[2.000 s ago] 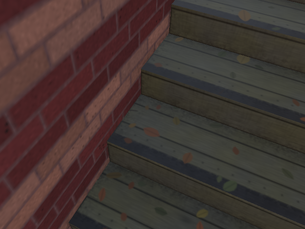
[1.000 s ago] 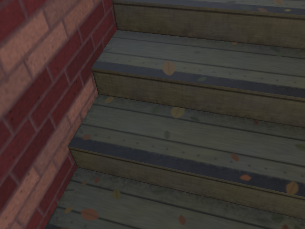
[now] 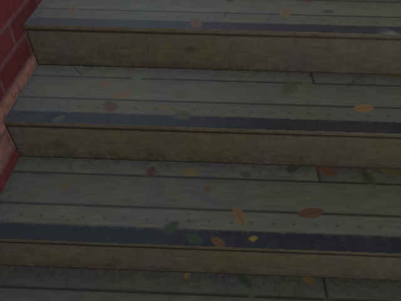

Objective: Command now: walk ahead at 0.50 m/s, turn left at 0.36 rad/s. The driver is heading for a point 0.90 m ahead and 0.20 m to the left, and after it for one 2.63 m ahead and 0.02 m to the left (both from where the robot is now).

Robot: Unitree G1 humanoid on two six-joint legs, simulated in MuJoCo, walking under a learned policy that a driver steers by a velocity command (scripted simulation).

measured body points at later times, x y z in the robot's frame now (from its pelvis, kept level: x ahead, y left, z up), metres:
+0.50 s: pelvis +0.28 +0.07 +0.13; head +0.29 +0.06 +0.58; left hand +0.27 +0.33 +0.00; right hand +0.51 -0.12 +0.03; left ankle +0.36 +0.13 -0.53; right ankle +0.15 -0.14 -0.43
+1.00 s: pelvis +0.58 +0.12 +0.27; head +0.57 +0.13 +0.72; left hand +0.70 +0.40 +0.20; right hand +0.65 -0.09 +0.13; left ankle +0.39 +0.15 -0.36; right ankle +0.68 +0.09 -0.38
